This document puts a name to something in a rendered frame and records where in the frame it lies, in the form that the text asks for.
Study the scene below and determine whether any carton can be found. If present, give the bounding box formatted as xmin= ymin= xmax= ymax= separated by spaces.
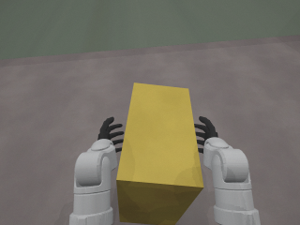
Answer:
xmin=116 ymin=82 xmax=204 ymax=225

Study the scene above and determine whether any robot left hand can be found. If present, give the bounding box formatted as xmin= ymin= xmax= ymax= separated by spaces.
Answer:
xmin=97 ymin=117 xmax=124 ymax=153

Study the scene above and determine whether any robot right hand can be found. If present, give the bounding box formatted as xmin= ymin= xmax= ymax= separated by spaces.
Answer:
xmin=194 ymin=116 xmax=218 ymax=153

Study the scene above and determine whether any robot right forearm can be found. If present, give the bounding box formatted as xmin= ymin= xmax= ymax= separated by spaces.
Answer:
xmin=203 ymin=137 xmax=261 ymax=225

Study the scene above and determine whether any robot left forearm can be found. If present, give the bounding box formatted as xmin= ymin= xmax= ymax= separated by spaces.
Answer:
xmin=68 ymin=139 xmax=118 ymax=225

